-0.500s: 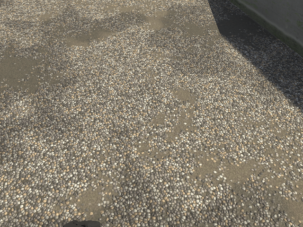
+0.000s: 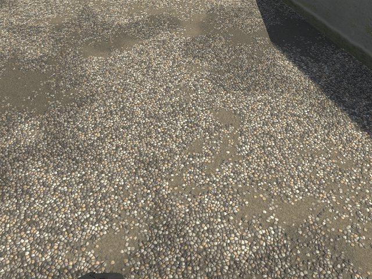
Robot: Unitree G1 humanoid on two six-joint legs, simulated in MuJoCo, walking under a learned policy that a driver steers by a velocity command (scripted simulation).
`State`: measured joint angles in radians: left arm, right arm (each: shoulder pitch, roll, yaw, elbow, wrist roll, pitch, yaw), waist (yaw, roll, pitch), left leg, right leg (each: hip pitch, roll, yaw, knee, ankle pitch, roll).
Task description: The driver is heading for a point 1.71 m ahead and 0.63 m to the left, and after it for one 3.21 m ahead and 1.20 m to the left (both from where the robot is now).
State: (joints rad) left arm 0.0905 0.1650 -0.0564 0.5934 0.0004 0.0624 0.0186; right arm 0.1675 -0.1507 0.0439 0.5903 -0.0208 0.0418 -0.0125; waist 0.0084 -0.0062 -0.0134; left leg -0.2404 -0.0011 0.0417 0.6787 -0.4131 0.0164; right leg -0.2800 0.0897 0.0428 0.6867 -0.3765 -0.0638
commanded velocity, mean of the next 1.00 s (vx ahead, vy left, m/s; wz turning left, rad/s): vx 0.50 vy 0.00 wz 0.00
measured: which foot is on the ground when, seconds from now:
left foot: down 0.00-1.00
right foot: down 0.00-1.00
